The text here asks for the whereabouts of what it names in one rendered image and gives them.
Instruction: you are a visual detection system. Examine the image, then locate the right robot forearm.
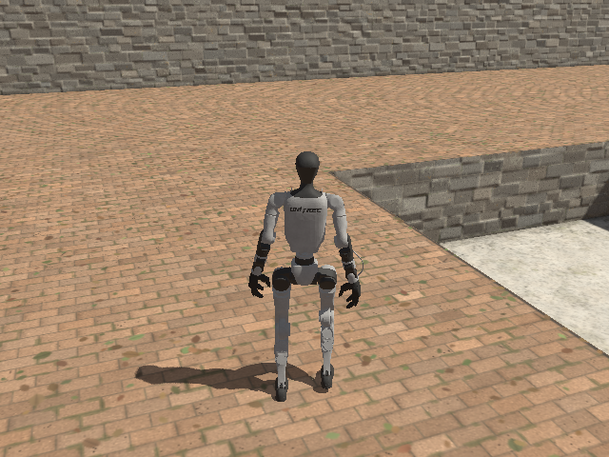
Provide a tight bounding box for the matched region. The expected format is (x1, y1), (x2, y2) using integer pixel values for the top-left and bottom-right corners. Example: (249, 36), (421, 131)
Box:
(339, 233), (359, 284)

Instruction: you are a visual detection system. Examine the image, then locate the right robot hand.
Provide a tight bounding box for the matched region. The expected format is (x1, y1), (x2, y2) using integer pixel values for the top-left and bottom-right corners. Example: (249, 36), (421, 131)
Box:
(339, 280), (361, 308)

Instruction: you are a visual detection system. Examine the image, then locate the right robot shin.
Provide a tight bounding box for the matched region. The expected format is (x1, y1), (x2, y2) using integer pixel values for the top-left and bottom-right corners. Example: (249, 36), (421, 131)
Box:
(321, 310), (334, 376)

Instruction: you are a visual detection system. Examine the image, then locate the left robot hand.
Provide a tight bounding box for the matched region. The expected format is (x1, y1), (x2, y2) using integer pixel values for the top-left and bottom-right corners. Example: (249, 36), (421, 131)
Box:
(248, 272), (270, 298)

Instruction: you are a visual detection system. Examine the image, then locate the robot shin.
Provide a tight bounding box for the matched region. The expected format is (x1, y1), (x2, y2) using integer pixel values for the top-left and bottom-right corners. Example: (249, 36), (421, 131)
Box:
(321, 310), (334, 376)
(274, 323), (288, 388)

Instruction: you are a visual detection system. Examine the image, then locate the robot left upper arm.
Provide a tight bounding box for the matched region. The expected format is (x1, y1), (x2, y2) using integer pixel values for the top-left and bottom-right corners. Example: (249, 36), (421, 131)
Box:
(261, 191), (286, 245)

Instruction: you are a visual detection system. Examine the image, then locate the robot right upper arm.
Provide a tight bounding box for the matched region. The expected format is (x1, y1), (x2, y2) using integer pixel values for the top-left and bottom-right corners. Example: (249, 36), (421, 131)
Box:
(326, 193), (348, 248)

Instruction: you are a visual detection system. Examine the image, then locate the left robot forearm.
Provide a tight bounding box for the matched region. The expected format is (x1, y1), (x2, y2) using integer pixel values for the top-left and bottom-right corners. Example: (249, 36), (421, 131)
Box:
(251, 230), (270, 276)

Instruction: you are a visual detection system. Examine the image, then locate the left robot shin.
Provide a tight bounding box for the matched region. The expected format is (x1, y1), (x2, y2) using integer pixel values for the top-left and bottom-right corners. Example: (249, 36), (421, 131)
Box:
(274, 323), (288, 388)

